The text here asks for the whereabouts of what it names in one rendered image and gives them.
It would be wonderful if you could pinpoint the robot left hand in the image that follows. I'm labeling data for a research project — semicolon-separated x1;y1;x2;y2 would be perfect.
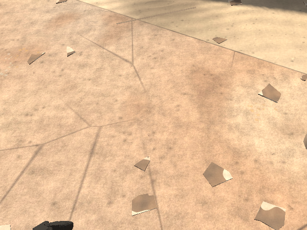
33;220;74;230

